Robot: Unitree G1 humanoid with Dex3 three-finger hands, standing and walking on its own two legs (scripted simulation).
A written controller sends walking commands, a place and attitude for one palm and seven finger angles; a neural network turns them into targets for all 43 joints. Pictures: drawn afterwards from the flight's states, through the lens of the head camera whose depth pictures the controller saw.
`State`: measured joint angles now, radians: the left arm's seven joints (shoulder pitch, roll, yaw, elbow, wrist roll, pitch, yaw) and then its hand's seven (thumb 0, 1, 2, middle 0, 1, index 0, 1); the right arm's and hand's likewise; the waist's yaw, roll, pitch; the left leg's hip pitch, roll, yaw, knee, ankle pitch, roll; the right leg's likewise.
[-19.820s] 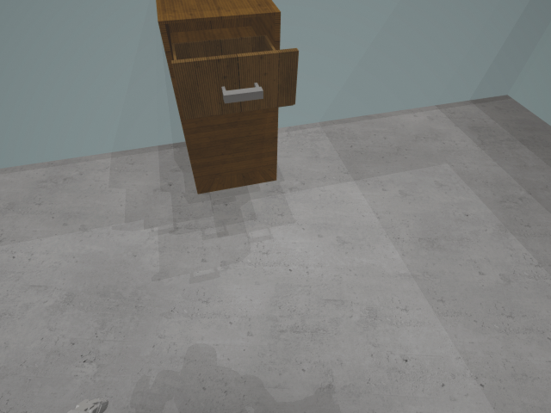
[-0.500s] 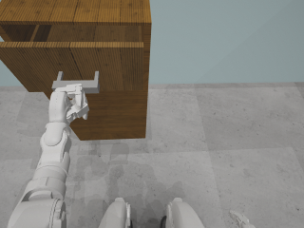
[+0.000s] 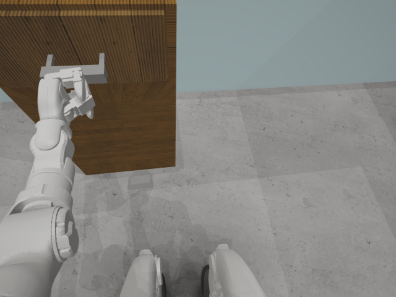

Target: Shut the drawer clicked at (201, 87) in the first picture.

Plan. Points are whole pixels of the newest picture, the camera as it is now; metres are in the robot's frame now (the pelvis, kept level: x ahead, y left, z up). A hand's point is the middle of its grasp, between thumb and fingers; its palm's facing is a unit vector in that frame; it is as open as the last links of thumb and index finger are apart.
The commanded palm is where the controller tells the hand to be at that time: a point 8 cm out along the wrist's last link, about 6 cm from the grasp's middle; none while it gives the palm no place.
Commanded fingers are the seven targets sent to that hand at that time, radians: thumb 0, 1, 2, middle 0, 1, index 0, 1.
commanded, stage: push the drawer shut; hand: left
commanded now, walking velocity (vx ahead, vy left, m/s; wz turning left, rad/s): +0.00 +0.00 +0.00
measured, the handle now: (76, 66) +0.57 +0.22 +0.05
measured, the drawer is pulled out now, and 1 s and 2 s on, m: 0.01 0.00 0.00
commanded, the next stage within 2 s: pull the fist back off the drawer in 0.62 s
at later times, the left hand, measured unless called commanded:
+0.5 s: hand (81, 91) +0.52 +0.20 +0.05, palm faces +0.05 -1.00 -0.05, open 3.0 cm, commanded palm +0.55 +0.22 +0.06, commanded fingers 0.00 0.90 0.90 -1.40 -1.60 -1.40 -1.60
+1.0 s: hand (81, 89) +0.52 +0.20 +0.05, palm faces +0.06 -1.00 -0.05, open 3.2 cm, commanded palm +0.52 +0.22 +0.06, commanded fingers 0.00 0.90 0.90 -1.40 -1.60 -1.40 -1.60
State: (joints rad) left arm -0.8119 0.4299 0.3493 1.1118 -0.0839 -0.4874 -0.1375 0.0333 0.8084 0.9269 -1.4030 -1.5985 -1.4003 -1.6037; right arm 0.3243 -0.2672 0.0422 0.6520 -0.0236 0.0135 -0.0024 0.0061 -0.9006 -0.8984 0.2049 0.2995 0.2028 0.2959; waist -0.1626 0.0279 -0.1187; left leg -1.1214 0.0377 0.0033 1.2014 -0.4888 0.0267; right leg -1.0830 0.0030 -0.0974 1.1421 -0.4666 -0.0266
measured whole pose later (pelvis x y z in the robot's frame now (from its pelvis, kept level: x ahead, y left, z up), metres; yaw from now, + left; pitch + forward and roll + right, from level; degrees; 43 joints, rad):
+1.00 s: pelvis -0.02 +0.01 -0.01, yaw +0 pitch +26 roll -5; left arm -1.02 0.53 0.31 1.25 -0.04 -0.45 -0.11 0.01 0.57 0.94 -1.40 -1.60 -1.40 -1.60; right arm 0.36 -0.27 0.08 0.68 -0.05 -0.04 0.00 0.00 -0.90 -0.90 0.21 0.30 0.20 0.30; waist -0.21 0.03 -0.11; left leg -1.24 0.02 -0.03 1.24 -0.46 0.04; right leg -1.17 -0.01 -0.13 1.15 -0.43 -0.01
